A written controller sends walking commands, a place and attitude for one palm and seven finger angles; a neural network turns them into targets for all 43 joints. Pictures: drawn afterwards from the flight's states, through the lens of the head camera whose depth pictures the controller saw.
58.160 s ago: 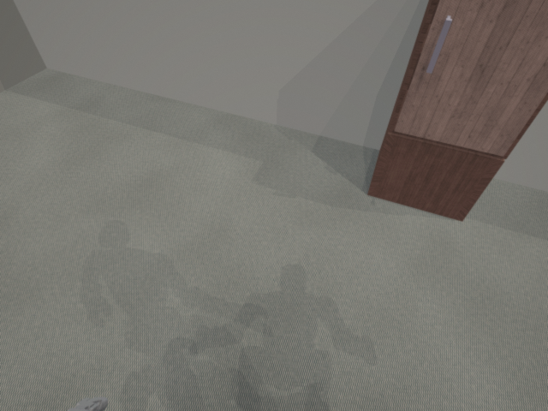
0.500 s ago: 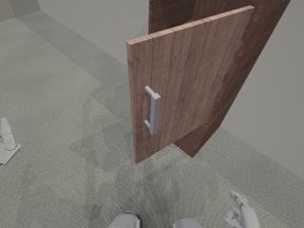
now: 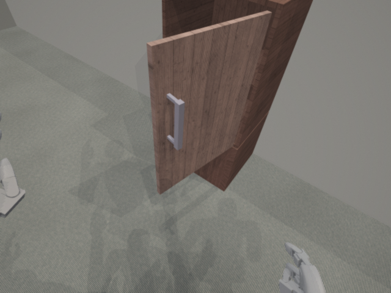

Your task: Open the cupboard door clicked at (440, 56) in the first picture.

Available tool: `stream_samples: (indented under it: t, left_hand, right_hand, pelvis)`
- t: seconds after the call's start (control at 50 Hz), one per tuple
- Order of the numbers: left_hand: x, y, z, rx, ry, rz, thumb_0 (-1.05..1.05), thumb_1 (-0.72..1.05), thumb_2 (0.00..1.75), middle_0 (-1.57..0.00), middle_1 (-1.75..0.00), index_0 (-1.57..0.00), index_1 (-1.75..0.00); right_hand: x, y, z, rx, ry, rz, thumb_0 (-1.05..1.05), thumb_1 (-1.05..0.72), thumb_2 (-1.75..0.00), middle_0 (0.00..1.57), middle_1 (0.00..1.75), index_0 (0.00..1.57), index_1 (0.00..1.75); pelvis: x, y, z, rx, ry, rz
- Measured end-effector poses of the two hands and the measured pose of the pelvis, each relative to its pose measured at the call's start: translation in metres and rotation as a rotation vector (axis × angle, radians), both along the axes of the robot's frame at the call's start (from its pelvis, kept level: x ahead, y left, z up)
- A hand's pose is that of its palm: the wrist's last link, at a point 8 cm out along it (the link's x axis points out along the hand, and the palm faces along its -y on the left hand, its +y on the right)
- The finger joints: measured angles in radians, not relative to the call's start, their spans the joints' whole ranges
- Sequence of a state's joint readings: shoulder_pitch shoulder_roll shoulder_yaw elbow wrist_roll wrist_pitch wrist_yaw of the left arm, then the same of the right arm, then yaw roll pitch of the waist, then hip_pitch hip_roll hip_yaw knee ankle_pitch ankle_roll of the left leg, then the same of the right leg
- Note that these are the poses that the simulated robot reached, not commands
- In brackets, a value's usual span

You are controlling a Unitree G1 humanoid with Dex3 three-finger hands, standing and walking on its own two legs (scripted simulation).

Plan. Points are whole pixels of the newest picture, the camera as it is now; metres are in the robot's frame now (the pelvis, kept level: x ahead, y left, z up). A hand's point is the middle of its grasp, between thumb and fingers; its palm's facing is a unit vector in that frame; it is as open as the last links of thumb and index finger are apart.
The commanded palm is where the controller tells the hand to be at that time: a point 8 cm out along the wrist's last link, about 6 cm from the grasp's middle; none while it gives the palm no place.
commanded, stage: stop stepping back and stand still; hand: left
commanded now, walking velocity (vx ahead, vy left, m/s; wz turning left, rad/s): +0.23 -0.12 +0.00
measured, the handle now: (174, 123) +0.54 +0.07 +0.03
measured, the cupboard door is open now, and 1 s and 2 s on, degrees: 77 77 77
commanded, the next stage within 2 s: let the arm hang, fingers relaxed in 0.42 s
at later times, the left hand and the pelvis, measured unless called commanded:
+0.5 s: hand out of the picture +0.16 +0.26 +0.18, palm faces +0.45 -0.78 -0.44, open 7.4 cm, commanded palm none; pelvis -0.04 +0.00 +0.00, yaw +0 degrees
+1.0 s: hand out of the picture -0.06 +0.20 -0.17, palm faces +0.14 -0.96 -0.23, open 7.0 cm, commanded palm none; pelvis -0.04 +0.01 +0.00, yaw +6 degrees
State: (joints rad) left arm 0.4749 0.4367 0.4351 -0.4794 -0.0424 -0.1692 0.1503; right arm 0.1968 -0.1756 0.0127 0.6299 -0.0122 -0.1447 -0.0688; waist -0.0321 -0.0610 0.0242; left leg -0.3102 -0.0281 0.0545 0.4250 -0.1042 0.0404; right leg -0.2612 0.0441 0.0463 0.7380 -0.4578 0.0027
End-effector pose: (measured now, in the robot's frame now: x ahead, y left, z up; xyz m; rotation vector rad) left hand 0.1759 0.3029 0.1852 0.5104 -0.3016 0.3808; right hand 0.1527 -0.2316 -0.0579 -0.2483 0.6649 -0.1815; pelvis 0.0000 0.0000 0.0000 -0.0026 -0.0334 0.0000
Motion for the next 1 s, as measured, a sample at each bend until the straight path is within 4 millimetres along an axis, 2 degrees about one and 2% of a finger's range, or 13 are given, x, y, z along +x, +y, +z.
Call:
stream_samples:
  t: [0.1,0.22,0.3,0.38,0.52,0.56,0.6,0.64,0.7,0.76,0.8,0.86,1.0]
  left_hand:
    - [-0.038,-0.019,0.012,0.051,0.072,-0.027,0.01,0.89,0.9,-0.21,-0.3,-0.21,-0.3]
    - [-0.075,-0.024,0.014,0.09,0.066,0.016,0.01,0.89,0.9,-0.22,-0.3,-0.21,-0.3]
    - [-0.076,-0.015,0.006,0.02,0.047,0.085,0.01,0.89,0.9,-0.22,-0.3,-0.21,-0.3]
    - [-0.069,-0.014,-0.001,-0.013,0.057,0.094,0.01,0.89,0.9,-0.21,-0.3,-0.21,-0.3]
    - [-0.059,-0.008,0.008,0.044,-0.002,0.024,0.01,0.89,0.9,-0.22,-0.3,-0.21,-0.3]
    - [-0.046,0.001,-0.016,0.043,0.089,0.012,0.01,0.89,0.9,-0.21,-0.3,-0.2,-0.3]
    - [-0.031,0.009,-0.07,-0.067,0.316,0.04,0.0,0.9,0.9,-0.21,-0.3,-0.2,-0.3]
    - [-0.031,0.005,-0.137,-0.203,0.575,0.08,0.0,0.9,0.9,-0.2,-0.3,-0.2,-0.3]
    - [-0.061,-0.023,-0.23,-0.355,0.928,0.098,0.0,0.91,0.9,-0.2,-0.3,-0.19,-0.3]
    - [-0.119,-0.065,-0.295,-0.487,1.247,0.09,0.01,0.91,0.9,-0.2,-0.3,-0.19,-0.3]
    - [-0.158,-0.082,-0.316,-0.605,1.359,0.143,-0.01,0.94,0.9,-0.2,-0.3,-0.2,-0.3]
    - [-0.188,-0.069,-0.324,-0.656,1.394,0.252,-0.06,1.02,0.89,-0.21,-0.3,-0.21,-0.3]
    - [-0.245,-0.052,-0.323,-0.66,1.595,0.341,-0.03,0.98,0.89,-0.21,-0.3,-0.2,-0.3]
  right_hand:
    - [-0.037,-0.003,0.002,0.029,0.029,-0.003,0.01,-0.9,-0.9,0.2,0.3,0.2,0.3]
    - [-0.069,-0.018,-0.026,0.032,0.126,0.004,0.01,-0.9,-0.9,0.2,0.3,0.2,0.3]
    - [-0.087,-0.027,-0.031,0.032,0.156,-0.03,0.01,-0.9,-0.9,0.2,0.3,0.2,0.3]
    - [-0.094,-0.032,-0.028,0.013,0.156,-0.054,0.01,-0.9,-0.9,0.2,0.3,0.2,0.3]
    - [-0.075,-0.023,-0.023,-0.03,0.097,-0.055,0.01,-0.9,-0.9,0.2,0.3,0.2,0.3]
    - [-0.066,-0.017,-0.031,0.0,0.11,-0.02,0.01,-0.9,-0.9,0.2,0.3,0.2,0.3]
    - [-0.061,-0.009,-0.044,0.026,0.162,0.022,0.01,-0.91,-0.9,0.2,0.3,0.2,0.3]
    - [-0.06,0.0,-0.057,0.049,0.21,0.059,0.01,-0.91,-0.9,0.2,0.3,0.2,0.3]
    - [-0.065,0.012,-0.073,0.093,0.276,0.085,0.01,-0.91,-0.9,0.2,0.3,0.2,0.3]
    - [-0.08,0.019,-0.085,0.131,0.372,0.065,0.01,-0.91,-0.9,0.2,0.3,0.2,0.3]
    - [-0.096,0.023,-0.087,0.128,0.46,0.052,0.01,-0.91,-0.9,0.2,0.3,0.2,0.3]
    - [-0.119,0.019,-0.087,0.086,0.578,0.025,0.0,-0.93,-0.9,0.2,0.3,0.2,0.3]
    - [-0.162,0.015,-0.082,0.052,0.732,-0.013,0.0,-0.93,-0.9,0.2,0.3,0.2,0.3]
  pelvis:
    - [-0.02,-0.008,0.01,-0.011,0.016,-0.004]
    - [-0.047,-0.015,0.002,0.014,0.013,-0.022]
    - [-0.049,-0.015,0.006,0.026,0.017,-0.005]
    - [-0.048,-0.012,0.009,0.041,0.025,0.008]
    - [-0.039,0.005,-0.002,0.012,0.026,-0.001]
    - [-0.041,0.011,-0.005,0.018,0.033,0.016]
    - [-0.043,0.016,-0.007,0.024,0.044,0.037]
    - [-0.045,0.017,-0.008,0.028,0.05,0.057]
    - [-0.047,0.011,-0.014,0.056,0.041,0.06]
    - [-0.045,0.008,-0.013,0.039,0.022,0.073]
    - [-0.042,0.007,-0.01,0.018,0.021,0.085]
    - [-0.04,0.007,-0.007,-0.005,0.021,0.103]
    - [-0.037,0.015,0.004,-0.003,0.019,0.097]
